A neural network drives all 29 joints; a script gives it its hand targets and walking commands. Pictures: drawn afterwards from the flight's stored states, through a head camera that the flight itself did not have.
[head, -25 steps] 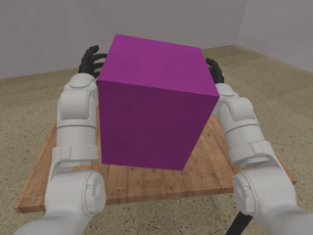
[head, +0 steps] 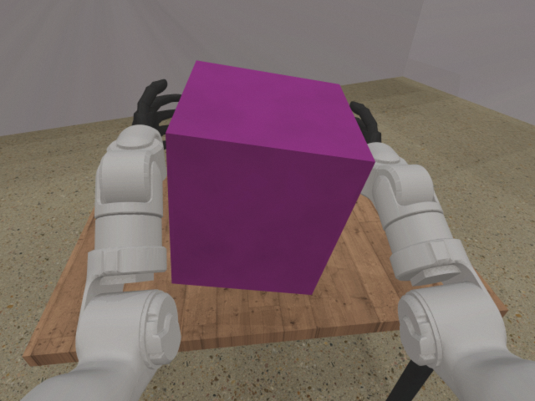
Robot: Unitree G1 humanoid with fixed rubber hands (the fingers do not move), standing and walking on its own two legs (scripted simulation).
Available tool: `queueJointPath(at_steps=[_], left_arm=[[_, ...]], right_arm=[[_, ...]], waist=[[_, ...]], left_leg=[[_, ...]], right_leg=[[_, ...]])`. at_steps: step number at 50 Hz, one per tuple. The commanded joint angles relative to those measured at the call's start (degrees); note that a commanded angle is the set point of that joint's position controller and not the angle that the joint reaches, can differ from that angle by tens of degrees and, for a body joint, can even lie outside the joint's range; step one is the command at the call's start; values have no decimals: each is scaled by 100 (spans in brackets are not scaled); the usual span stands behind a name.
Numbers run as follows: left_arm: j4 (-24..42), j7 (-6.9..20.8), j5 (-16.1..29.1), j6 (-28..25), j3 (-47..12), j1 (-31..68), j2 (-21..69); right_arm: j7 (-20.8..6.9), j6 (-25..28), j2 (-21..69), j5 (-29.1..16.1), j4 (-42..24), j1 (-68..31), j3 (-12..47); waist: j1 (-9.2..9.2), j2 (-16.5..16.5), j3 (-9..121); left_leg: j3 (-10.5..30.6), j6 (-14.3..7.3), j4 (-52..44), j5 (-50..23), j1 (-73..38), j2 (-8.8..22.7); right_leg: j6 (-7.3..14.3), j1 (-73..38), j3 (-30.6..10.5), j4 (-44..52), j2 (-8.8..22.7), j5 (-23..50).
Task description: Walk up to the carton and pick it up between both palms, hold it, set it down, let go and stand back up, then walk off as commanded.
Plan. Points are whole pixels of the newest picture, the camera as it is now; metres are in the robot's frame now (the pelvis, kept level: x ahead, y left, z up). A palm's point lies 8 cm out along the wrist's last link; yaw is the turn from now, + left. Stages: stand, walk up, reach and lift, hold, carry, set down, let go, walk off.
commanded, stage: hold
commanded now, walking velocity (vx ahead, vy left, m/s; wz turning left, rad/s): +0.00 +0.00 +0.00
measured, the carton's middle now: (256, 182) +0.38 +0.02 +0.21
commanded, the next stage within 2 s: none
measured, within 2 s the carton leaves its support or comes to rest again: neither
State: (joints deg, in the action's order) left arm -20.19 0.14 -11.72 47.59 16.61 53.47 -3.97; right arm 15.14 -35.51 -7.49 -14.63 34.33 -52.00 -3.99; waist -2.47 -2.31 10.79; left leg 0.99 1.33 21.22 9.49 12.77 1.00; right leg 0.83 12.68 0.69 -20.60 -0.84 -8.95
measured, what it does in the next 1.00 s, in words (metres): stands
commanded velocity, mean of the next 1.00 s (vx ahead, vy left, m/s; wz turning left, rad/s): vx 0.00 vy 0.00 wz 0.00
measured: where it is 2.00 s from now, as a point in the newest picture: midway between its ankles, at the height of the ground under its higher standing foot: outside the picture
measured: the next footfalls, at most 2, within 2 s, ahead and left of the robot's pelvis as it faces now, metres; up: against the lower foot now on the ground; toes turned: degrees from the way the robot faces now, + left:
none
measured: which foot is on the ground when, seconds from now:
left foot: down 0.00-1.00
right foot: down 0.00-1.00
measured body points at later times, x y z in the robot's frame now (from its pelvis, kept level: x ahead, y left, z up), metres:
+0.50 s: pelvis +0.00 +0.00 +0.00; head -0.08 +0.02 +0.44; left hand +0.38 +0.16 +0.30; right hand +0.38 -0.15 +0.28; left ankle +0.02 +0.13 -0.75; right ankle +0.02 -0.11 -0.75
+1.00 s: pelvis +0.00 +0.00 +0.00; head -0.08 +0.02 +0.44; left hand +0.38 +0.16 +0.30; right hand +0.38 -0.15 +0.28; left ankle +0.02 +0.13 -0.75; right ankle +0.02 -0.11 -0.75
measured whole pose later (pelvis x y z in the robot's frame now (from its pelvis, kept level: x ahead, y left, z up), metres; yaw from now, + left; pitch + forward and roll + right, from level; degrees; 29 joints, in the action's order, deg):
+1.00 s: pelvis +0.00 +0.00 +0.00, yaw +0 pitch +1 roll +0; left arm -18.9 -0.2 -12.0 51.0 16.6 54.7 -4.3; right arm 15.1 -39.1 -8.4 -15.4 34.2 -54.4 -4.0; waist -3.3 -2.3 12.4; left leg 1.0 1.3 21.3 9.2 12.7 1.1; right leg 0.8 12.6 0.7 -20.6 -0.9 -8.6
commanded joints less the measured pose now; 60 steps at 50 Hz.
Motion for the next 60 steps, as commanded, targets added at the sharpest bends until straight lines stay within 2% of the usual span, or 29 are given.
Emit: queueJointPath(at_steps=[1,12,23,35,43,60], left_arm=[[636,553,1100,-24,-2507,4064,3727],[624,632,1047,149,-2400,4189,3688],[392,595,1004,128,-2238,4467,3671],[157,689,794,168,-1987,4198,3532],[311,692,884,139,-2095,4290,3596],[221,671,861,143,-2065,4265,3601]], right_arm=[[-576,230,3773,-1684,-2724,-6659,2213],[-579,8,3621,-1695,-2361,-6549,2009],[-723,-10,3653,-1627,-2031,-6731,1880],[-723,-34,3525,-1595,-1763,-6544,1823],[-720,-19,3524,-1623,-1863,-6555,1848],[-738,-36,3497,-1587,-1797,-6541,1808]], waist=[[-34,487,2594],[-141,618,2218],[-43,616,2097],[-40,553,1878],[-81,597,2040],[-70,583,1922]], left_leg=[[111,-11,197,-1591,-1132,-327],[131,42,63,-1305,-960,-291],[124,-8,-73,-784,-731,-274],[91,-29,-125,-728,-719,-284],[104,-3,-83,-853,-763,-288],[98,1,-124,-748,-696,-284]], right_leg=[[-351,-1809,-126,367,-392,1537],[-294,-1720,-147,417,-388,1242],[-237,-1542,-146,469,-375,699],[-254,-1621,-163,500,-350,744],[-245,-1668,-171,459,-356,882],[-238,-1619,-160,471,-355,765]])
